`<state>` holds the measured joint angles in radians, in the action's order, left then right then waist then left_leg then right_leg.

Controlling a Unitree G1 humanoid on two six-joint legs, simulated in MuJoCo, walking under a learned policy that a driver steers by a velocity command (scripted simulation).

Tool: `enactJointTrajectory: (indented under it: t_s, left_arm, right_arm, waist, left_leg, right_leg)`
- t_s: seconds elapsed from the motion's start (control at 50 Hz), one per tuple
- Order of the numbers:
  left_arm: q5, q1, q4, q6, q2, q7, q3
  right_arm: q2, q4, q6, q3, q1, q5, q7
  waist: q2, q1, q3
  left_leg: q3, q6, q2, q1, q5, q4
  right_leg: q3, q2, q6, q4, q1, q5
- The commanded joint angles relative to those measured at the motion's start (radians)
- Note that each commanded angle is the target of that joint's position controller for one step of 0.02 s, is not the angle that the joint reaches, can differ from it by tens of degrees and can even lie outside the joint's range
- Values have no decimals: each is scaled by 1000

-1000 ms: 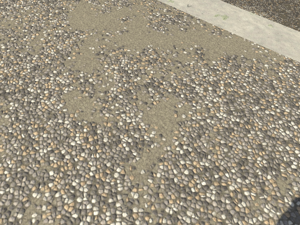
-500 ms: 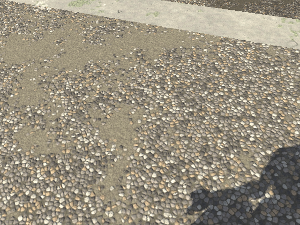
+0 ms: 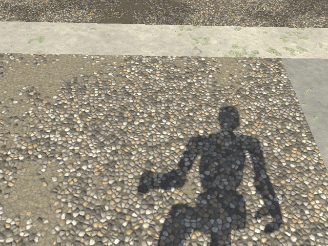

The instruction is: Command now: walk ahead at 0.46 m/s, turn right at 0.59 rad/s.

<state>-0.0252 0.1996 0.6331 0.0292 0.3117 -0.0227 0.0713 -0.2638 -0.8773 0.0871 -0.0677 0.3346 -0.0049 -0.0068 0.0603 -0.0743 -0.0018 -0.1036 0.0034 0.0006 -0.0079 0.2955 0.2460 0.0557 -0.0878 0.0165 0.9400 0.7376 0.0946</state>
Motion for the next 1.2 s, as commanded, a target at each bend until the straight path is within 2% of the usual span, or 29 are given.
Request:
enactJointTrajectory:
  t_s: [0.02,0.08,0.12,0.16,0.18,0.2,0.22,0.24,0.26,0.28,0.32,0.36,0.48,0.62,0.66,0.68,0.7,0.72,0.74,0.76,0.78,0.8,0.86,0.94,1.02,1.1,1.16,1.18,1.2]
  left_arm:
    - [1,-168,-134,21,1,-22,-14]
    - [-3,-199,-160,18,13,-40,-10]
    - [3,-152,-161,12,54,-43,11]
    - [-1,117,-98,0,142,-29,63]
    - [-5,271,-65,-15,214,-5,91]
    - [-7,215,-80,-2,312,-5,92]
    - [1,257,-98,11,210,-10,67]
    - [12,222,-79,24,174,-14,52]
    - [8,158,-81,31,160,-13,46]
    - [15,91,-92,33,140,-11,39]
    - [30,28,-107,37,119,-6,30]
    - [19,32,-88,45,117,3,28]
    - [13,112,-17,45,124,26,24]
    - [11,196,63,32,146,25,31]
    - [13,167,66,22,154,29,33]
    - [19,155,61,17,142,33,26]
    - [37,159,39,16,113,42,10]
    - [33,285,24,34,35,34,-11]
    - [28,236,21,54,87,28,-10]
    - [1,120,-5,69,134,19,2]
    - [6,46,-21,80,123,18,-3]
    - [26,11,-35,88,114,19,-1]
    - [45,44,-33,80,87,23,-1]
    - [44,-50,-52,67,50,31,-13]
    - [33,-195,-74,81,27,19,-22]
    - [21,-270,-90,97,52,2,-10]
    - [16,-179,-67,108,90,4,13]
    - [24,-78,-46,112,118,11,29]
    - [38,83,-33,111,171,22,45]
  right_arm:
    - [-183,67,11,-33,-49,10,-4]
    - [-216,55,-2,-40,-22,28,-1]
    - [-248,58,-13,-49,-19,31,-5]
    - [-253,65,-24,-48,-17,33,-14]
    - [-197,87,-16,-26,5,6,-14]
    - [-61,152,12,21,100,-18,5]
    - [-175,156,45,-1,-30,16,17]
    - [-199,191,57,-9,-116,47,21]
    - [-179,195,64,0,-130,33,14]
    - [-176,188,62,-3,-124,12,7]
    - [-179,179,36,-9,-80,5,8]
    - [-155,178,16,-5,-83,-10,7]
    - [-89,221,22,25,-295,-9,21]
    - [-132,265,32,14,-377,16,54]
    - [-154,248,31,0,-282,16,54]
    - [-186,213,31,-19,-152,12,50]
    - [-241,191,28,-32,13,8,47]
    - [-318,173,21,-55,80,9,52]
    - [-229,173,17,-34,86,37,57]
    - [-188,189,11,-22,27,32,50]
    - [-181,205,4,-19,-19,17,45]
    - [-172,212,-1,-16,-47,12,43]
    - [-154,220,-2,-9,-66,11,31]
    - [-191,198,-9,-23,-26,23,8]
    - [-195,171,-27,-26,35,31,-9]
    - [-187,153,-46,-26,81,37,-16]
    - [-187,162,-56,-31,43,34,-19]
    - [-162,174,-55,-23,25,30,-15]
    - [-112,200,-50,-4,11,14,-11]
  waist:
    - [-145,-17,-88]
    - [-143,-7,-102]
    - [-173,43,-42]
    - [-157,200,114]
    - [-39,256,215]
    - [233,112,352]
    - [101,212,419]
    - [70,203,253]
    - [-30,155,158]
    - [-53,109,105]
    - [-18,51,75]
    - [-22,40,46]
    - [2,125,-11]
    - [35,156,-54]
    - [45,99,1]
    - [25,33,97]
    - [-60,-29,241]
    - [-337,29,344]
    - [-289,-5,335]
    - [-202,-17,187]
    - [-98,-7,109]
    - [-61,18,45]
    - [-128,74,43]
    - [-122,56,8]
    - [-143,5,0]
    - [-154,-10,-4]
    - [-192,56,16]
    - [-181,109,84]
    - [-101,181,231]
  left_leg:
    - [48,-144,229,56,-330,-98]
    - [7,-128,266,-11,-457,-62]
    - [-41,-109,273,-57,-840,74]
    - [-89,-70,240,39,-1016,439]
    - [-84,-31,201,303,-641,753]
    - [40,11,-7,690,280,1094]
    - [220,-9,9,766,257,1174]
    - [203,-24,43,830,164,1155]
    - [198,-30,84,794,81,1071]
    - [196,-23,110,732,39,994]
    - [200,-7,134,638,0,930]
    - [178,27,128,622,-30,859]
    - [133,55,72,556,-437,430]
    - [127,-41,51,635,-289,277]
    - [79,-87,1,500,-213,252]
    - [64,-121,-21,314,-252,246]
    - [249,-188,117,31,-331,276]
    - [740,-363,320,-318,-119,186]
    - [914,-349,329,-368,86,60]
    - [783,-304,309,-256,95,46]
    - [678,-279,267,-128,4,37]
    - [610,-278,235,-24,-115,22]
    - [504,-279,166,86,-302,-16]
    - [420,-270,131,178,-384,-33]
    - [393,-216,86,218,-345,0]
    - [490,-199,117,140,-277,71]
    - [540,-169,123,114,-348,166]
    - [506,-140,77,150,-404,279]
    - [435,-106,25,273,-288,537]
  right_leg:
    - [-61,0,-10,-160,-2,-92]
    - [-103,22,-55,-260,-57,-34]
    - [-158,90,-102,-286,-188,60]
    - [-173,169,-174,-358,-581,27]
    - [34,43,-228,-357,-905,37]
    - [655,-222,-414,-505,-1170,290]
    - [764,-237,-396,-621,-1172,357]
    - [619,-211,-349,-637,-1054,260]
    - [503,-168,-326,-639,-891,140]
    - [416,-131,-310,-648,-756,31]
    - [348,-94,-311,-695,-607,-69]
    - [288,-75,-320,-720,-521,-133]
    - [134,0,-243,-726,-465,-85]
    - [197,-137,-218,-645,-749,-163]
    - [146,-115,-184,-530,-787,-463]
    - [90,-65,-158,-366,-764,-611]
    - [41,-13,-121,-91,-604,-430]
    - [-16,167,-24,281,-189,216]
    - [85,151,-26,366,-30,439]
    - [88,99,-33,379,38,363]
    - [65,66,-38,332,19,298]
    - [51,42,-32,256,6,257]
    - [37,15,-1,115,-95,210]
    - [10,33,49,-93,-97,72]
    - [4,85,56,-331,-195,-145]
    - [29,116,33,-447,-244,-127]
    - [22,114,-16,-515,-387,-49]
    - [28,82,-53,-536,-557,-64]
    - [169,-78,-124,-497,-824,-16]
